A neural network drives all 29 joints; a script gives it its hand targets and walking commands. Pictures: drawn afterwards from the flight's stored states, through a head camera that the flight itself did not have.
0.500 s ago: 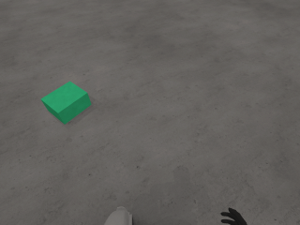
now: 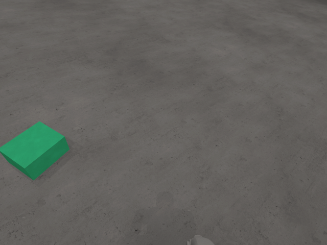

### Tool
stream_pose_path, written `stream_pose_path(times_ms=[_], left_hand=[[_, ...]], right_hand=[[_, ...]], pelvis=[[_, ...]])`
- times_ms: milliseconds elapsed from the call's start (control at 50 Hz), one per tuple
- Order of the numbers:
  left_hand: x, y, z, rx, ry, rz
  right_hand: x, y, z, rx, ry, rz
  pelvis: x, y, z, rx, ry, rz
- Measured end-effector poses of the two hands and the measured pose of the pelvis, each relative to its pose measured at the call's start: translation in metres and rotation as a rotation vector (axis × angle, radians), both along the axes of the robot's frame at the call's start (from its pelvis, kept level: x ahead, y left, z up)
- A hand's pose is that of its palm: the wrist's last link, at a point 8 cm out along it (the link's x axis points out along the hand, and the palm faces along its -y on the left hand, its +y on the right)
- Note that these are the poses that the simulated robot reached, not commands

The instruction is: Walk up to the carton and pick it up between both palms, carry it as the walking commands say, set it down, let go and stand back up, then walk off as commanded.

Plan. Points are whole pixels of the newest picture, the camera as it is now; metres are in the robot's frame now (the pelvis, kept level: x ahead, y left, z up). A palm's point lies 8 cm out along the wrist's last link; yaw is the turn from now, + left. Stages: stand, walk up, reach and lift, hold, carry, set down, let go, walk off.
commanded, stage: walk up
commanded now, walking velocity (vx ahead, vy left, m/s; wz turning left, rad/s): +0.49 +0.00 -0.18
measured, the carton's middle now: (36, 149) +0.85 +0.76 -0.71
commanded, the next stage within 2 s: none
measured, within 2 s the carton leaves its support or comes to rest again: neither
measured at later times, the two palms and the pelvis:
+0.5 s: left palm (116, 179) +0.38 +0.14 -0.17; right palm out of the picture +0.06 -0.24 -0.14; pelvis +0.24 -0.06 -0.03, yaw -3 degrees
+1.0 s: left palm (90, 158) +0.46 +0.24 -0.17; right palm (229, 157) +0.49 -0.28 -0.15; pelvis +0.42 -0.03 -0.02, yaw +6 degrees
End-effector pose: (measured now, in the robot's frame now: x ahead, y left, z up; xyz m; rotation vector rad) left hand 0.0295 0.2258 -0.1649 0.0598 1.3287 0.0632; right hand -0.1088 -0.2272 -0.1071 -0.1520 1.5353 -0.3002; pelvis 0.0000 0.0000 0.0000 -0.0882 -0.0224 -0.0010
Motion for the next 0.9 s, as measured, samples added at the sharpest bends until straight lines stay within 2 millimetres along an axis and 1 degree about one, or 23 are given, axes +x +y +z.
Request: stream_pose_path(times_ms=[40,80,160,220,280,320,360,420,440,460,480,500,520,580,620,660,680,720,780,820,860,880,900], left_hand=[[0.018,0.001,0.001,0.002,-0.003,-0.009],[0.037,0.001,0.002,0.006,-0.007,-0.021],[0.077,0.000,0.004,0.020,-0.013,-0.041],[0.117,-0.006,0.005,0.027,-0.036,-0.068],[0.168,-0.016,0.007,0.035,-0.075,-0.103],[0.210,-0.027,0.007,0.033,-0.113,-0.136],[0.256,-0.042,0.007,0.027,-0.168,-0.163],[0.324,-0.068,0.007,0.018,-0.263,-0.177],[0.340,-0.076,0.006,0.018,-0.288,-0.175],[0.352,-0.081,0.003,0.026,-0.305,-0.172],[0.356,-0.084,0.001,0.037,-0.302,-0.168],[0.353,-0.085,-0.001,0.051,-0.272,-0.166],[0.343,-0.084,-0.002,0.065,-0.223,-0.159],[0.299,-0.072,0.000,0.105,-0.042,-0.093],[0.270,-0.065,0.005,0.125,0.082,-0.048],[0.249,-0.060,0.014,0.140,0.173,-0.012],[0.242,-0.057,0.018,0.146,0.207,0.008],[0.235,-0.052,0.025,0.156,0.253,0.049],[0.239,-0.041,0.030,0.183,0.297,0.110],[0.250,-0.030,0.028,0.203,0.325,0.139],[0.273,-0.014,0.019,0.216,0.327,0.155],[0.290,-0.004,0.012,0.221,0.309,0.152],[0.312,0.005,0.006,0.227,0.269,0.150]], right_hand=[[0.000,0.010,0.001,0.010,0.016,-0.031],[0.007,0.018,0.000,0.020,0.022,-0.052],[0.029,0.027,-0.004,0.037,0.023,-0.086],[0.046,0.032,-0.008,0.050,0.045,-0.109],[0.063,0.034,-0.013,0.060,0.078,-0.140],[0.075,0.033,-0.015,0.060,0.100,-0.164],[0.087,0.029,-0.018,0.059,0.132,-0.188],[0.106,0.018,-0.021,0.069,0.205,-0.211],[0.115,0.013,-0.023,0.074,0.227,-0.216],[0.127,0.006,-0.026,0.081,0.242,-0.212],[0.144,-0.003,-0.031,0.087,0.240,-0.194],[0.168,-0.013,-0.035,0.089,0.216,-0.170],[0.196,-0.024,-0.039,0.087,0.172,-0.148],[0.295,-0.055,-0.050,0.081,0.003,-0.054],[0.361,-0.071,-0.053,0.074,-0.099,0.006],[0.424,-0.078,-0.052,0.072,-0.185,0.067],[0.453,-0.079,-0.051,0.073,-0.223,0.096],[0.507,-0.074,-0.049,0.082,-0.289,0.145],[0.578,-0.059,-0.047,0.092,-0.374,0.202],[0.612,-0.049,-0.048,0.089,-0.407,0.230],[0.630,-0.043,-0.054,0.067,-0.412,0.242],[0.632,-0.042,-0.057,0.054,-0.400,0.244],[0.628,-0.041,-0.058,0.048,-0.371,0.250]], pelvis=[[0.014,0.001,0.001,0.000,0.002,-0.003],[0.028,0.001,0.001,0.000,0.006,-0.008],[0.060,-0.001,0.000,0.005,0.018,-0.025],[0.086,-0.005,-0.003,0.007,0.034,-0.036],[0.116,-0.011,-0.006,0.011,0.048,-0.056],[0.137,-0.016,-0.010,0.014,0.055,-0.063],[0.159,-0.024,-0.015,0.016,0.063,-0.066],[0.196,-0.039,-0.024,0.016,0.078,-0.063],[0.210,-0.045,-0.028,0.023,0.080,-0.061],[0.224,-0.052,-0.032,0.042,0.082,-0.054],[0.235,-0.057,-0.034,0.046,0.083,-0.055],[0.245,-0.061,-0.034,0.049,0.078,-0.058],[0.253,-0.063,-0.031,0.054,0.072,-0.062],[0.278,-0.069,-0.022,0.079,0.060,-0.068],[0.296,-0.069,-0.018,0.078,0.061,-0.068],[0.314,-0.069,-0.015,0.081,0.059,-0.060],[0.323,-0.068,-0.014,0.083,0.058,-0.057],[0.341,-0.064,-0.013,0.088,0.053,-0.052],[0.367,-0.056,-0.015,0.093,0.046,-0.029],[0.385,-0.047,-0.018,0.091,0.036,-0.011],[0.404,-0.036,-0.026,0.065,0.023,0.005],[0.411,-0.033,-0.031,0.060,0.021,0.018],[0.413,-0.032,-0.032,0.066,0.017,0.034]])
